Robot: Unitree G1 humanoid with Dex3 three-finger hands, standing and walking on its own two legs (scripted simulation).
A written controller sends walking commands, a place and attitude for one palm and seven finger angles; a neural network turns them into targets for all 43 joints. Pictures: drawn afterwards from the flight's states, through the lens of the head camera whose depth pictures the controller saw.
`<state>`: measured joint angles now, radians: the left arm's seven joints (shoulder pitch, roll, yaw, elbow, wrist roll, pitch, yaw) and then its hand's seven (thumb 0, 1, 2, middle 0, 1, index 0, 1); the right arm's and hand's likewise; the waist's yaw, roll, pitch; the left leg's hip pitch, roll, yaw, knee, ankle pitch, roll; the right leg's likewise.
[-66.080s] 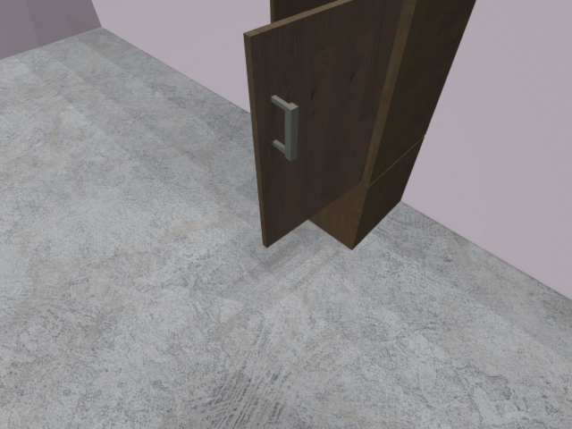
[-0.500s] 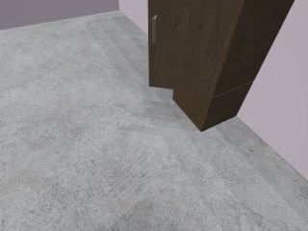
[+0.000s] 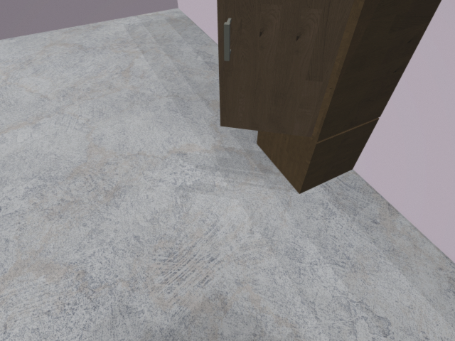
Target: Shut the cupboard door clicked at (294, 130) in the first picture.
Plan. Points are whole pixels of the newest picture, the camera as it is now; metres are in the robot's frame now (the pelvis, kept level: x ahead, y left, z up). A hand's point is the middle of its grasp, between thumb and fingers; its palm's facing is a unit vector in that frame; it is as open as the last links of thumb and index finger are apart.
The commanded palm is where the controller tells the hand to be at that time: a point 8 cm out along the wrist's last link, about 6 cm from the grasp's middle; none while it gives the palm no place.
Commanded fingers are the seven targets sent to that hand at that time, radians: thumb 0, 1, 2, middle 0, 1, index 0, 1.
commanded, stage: look to check the result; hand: left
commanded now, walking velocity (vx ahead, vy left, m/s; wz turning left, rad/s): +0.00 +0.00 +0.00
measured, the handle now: (228, 39) +1.01 +0.05 +0.06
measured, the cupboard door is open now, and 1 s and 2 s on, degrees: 52 52 52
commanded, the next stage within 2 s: walk to a spot facing it in 0.14 s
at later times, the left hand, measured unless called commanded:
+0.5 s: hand out of the picture +0.05 +0.20 -0.18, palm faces -0.01 -0.97 -0.23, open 7.4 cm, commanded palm none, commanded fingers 0.00 0.90 0.90 -0.20 -0.30 -0.20 -0.30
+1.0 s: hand (173, 273) +0.30 +0.15 -0.20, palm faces -0.17 -0.96 -0.22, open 7.3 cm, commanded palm none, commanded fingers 0.00 0.90 0.90 -0.20 -0.30 -0.20 -0.30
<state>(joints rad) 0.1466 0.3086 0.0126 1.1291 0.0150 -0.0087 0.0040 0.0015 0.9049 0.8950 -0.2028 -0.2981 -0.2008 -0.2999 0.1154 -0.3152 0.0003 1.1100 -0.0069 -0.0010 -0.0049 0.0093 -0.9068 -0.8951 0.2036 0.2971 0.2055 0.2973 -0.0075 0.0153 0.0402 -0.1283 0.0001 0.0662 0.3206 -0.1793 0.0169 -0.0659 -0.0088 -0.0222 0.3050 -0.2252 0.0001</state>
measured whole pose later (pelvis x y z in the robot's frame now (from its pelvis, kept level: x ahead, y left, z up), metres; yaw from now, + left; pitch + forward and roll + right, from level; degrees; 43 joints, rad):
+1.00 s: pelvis +0.19 -0.03 -0.04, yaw -12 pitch -2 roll +0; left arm 0.17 0.20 0.09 1.00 0.02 -0.01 -0.03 0.00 0.92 0.90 -0.20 -0.30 -0.20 -0.30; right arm 0.54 -0.10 -0.01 1.23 -0.01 -0.02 -0.04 0.01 -0.91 -0.90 0.20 0.30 0.21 0.30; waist -0.02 0.01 0.12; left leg 0.09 0.09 0.28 0.61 -0.53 -0.02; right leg -0.44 0.02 -0.14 0.66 -0.19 -0.13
